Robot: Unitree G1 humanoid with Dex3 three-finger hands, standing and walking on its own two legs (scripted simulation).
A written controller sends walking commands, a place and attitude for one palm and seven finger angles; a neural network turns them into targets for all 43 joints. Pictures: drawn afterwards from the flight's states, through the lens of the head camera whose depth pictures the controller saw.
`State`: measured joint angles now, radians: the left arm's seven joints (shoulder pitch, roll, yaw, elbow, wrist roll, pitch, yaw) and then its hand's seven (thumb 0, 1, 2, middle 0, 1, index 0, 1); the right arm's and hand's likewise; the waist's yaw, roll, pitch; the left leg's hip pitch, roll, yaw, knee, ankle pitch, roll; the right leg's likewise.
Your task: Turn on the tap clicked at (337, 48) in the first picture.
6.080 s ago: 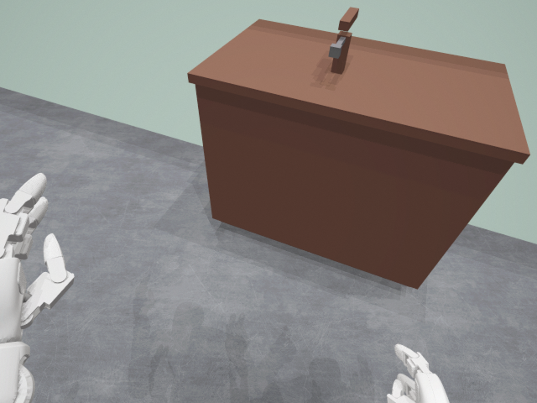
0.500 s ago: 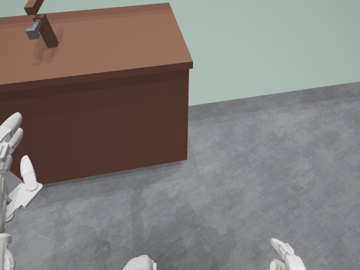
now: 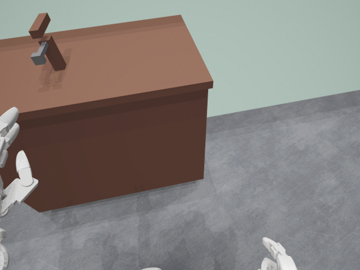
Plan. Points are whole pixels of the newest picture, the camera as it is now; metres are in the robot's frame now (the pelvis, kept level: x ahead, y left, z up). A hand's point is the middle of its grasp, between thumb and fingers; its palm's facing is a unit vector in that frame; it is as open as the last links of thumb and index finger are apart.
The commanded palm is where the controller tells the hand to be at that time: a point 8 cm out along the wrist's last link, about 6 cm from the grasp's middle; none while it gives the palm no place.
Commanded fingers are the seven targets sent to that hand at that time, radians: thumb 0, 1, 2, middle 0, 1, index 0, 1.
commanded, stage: take the last steps up to it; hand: left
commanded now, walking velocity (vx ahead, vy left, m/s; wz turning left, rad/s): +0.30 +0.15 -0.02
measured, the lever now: (38, 58) +0.65 +0.48 +0.14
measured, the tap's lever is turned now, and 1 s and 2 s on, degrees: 0 0 0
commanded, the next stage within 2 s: come to a stop and stand still in 0.76 s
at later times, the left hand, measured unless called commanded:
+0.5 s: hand (26, 119) +0.33 +0.31 +0.20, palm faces +0.35 -0.84 -0.43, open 7.4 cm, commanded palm +0.28 +0.36 +0.19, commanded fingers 0.00 0.90 0.90 -0.20 -0.30 -0.20 -0.30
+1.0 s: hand (35, 100) +0.40 +0.33 +0.19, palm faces +0.34 -0.83 -0.44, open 7.4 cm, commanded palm +0.35 +0.38 +0.19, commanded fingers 0.00 0.90 0.90 -0.20 -0.30 -0.20 -0.30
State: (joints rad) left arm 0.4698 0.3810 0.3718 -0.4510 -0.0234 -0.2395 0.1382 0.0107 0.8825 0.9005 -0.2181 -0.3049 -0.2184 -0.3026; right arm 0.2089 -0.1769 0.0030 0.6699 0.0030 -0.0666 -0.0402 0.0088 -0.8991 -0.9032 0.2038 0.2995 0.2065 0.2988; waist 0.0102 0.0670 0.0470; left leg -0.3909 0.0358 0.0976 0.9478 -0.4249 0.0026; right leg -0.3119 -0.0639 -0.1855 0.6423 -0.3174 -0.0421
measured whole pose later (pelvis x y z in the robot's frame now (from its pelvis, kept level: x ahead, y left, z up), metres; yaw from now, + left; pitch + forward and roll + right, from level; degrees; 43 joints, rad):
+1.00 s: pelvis +0.17 +0.11 +0.01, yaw -3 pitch -2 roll +0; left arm 0.50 0.40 0.37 -0.55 -0.02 -0.24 0.16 0.01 0.88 0.90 -0.22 -0.31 -0.22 -0.30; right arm 0.20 -0.26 -0.05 0.57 0.00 -0.04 -0.08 0.01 -0.90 -0.90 0.20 0.30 0.20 0.30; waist -0.01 -0.02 0.08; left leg -0.28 0.07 0.11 0.53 -0.19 -0.01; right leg -0.24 -0.07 -0.12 0.60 -0.33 0.00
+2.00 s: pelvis +0.08 +0.16 +0.00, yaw -5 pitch -6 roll -3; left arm 0.36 0.38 0.36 -0.45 -0.01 -0.20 0.07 0.01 0.89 0.90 -0.21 -0.30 -0.21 -0.30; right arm 0.22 -0.17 0.05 0.59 -0.01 -0.13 0.00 0.01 -0.90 -0.90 0.20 0.30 0.21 0.30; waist 0.03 -0.01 0.08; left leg -0.38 -0.04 0.01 0.66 -0.34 0.01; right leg -0.29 0.02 0.00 0.51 -0.26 -0.03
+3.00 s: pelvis +0.05 +0.26 +0.01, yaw -5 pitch -1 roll +0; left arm 0.43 0.35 0.33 -0.47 -0.04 -0.15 0.13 0.02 0.89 0.90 -0.21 -0.30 -0.21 -0.30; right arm 0.21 -0.20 0.02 0.61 0.00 -0.10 -0.04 0.01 -0.90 -0.90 0.20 0.30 0.21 0.30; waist -0.01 -0.02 0.05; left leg -0.22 -0.01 0.03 0.52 -0.28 0.01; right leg -0.23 0.01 -0.06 0.52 -0.28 -0.03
